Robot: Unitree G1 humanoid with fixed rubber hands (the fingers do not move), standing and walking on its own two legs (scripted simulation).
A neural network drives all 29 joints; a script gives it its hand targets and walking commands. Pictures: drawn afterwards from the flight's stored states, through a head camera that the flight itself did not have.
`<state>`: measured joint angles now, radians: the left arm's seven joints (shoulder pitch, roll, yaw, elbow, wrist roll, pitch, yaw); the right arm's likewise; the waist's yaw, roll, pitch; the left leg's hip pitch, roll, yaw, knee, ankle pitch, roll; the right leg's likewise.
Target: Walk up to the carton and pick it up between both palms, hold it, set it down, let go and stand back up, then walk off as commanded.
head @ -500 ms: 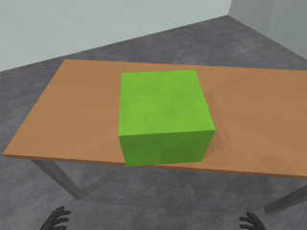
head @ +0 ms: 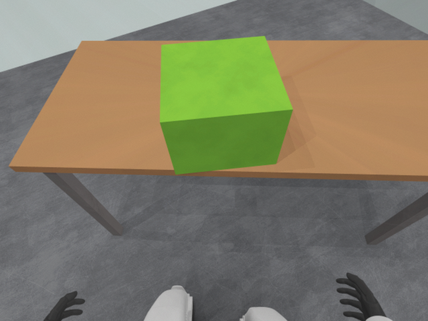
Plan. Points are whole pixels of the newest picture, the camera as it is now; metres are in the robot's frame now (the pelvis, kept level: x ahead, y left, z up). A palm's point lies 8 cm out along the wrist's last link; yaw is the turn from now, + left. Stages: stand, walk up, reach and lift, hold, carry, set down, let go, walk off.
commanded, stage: walk off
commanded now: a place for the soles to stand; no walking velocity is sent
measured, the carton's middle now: (219, 105) +0.57 +0.00 +0.01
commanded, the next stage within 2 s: none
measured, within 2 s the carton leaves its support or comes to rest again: neither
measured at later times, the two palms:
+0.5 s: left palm out of the picture -0.06 +0.33 -0.07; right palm out of the picture -0.04 -0.28 -0.13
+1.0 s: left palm out of the picture -0.20 +0.35 -0.11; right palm out of the picture -0.17 -0.26 -0.07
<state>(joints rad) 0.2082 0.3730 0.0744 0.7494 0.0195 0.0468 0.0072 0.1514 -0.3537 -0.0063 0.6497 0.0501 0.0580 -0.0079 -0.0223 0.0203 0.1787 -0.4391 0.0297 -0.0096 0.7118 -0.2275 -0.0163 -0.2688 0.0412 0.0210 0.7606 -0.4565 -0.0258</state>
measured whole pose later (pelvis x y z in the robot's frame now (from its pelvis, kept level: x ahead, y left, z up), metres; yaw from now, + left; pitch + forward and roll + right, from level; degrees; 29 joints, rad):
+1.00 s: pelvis -0.30 +0.05 +0.00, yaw -1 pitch -4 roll -3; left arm 0.21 0.39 0.07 0.75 0.01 0.05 0.02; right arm 0.14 -0.41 -0.01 0.67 0.05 0.03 -0.01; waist -0.02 -0.01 0.21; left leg -0.45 0.00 -0.09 0.81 -0.29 0.02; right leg -0.36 0.15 0.12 1.22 -0.53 0.02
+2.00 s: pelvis -0.61 +0.02 +0.01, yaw -3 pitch -6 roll +1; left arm 0.24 0.40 0.07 0.75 0.01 0.00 0.01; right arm 0.16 -0.41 -0.01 0.74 0.05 0.04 -0.01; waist 0.01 0.00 0.20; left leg -0.42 -0.03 -0.08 0.84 -0.40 0.01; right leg -0.24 0.04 0.14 0.75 -0.41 0.01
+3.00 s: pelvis -0.62 +0.04 +0.01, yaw -3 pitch -4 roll +0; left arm 0.24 0.40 0.07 0.75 0.01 -0.04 -0.01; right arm 0.11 -0.41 -0.01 0.83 0.05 -0.03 0.00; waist -0.02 0.02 0.11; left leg -0.29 -0.02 -0.08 0.68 -0.33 -0.02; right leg -0.28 0.03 0.14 0.70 -0.36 0.03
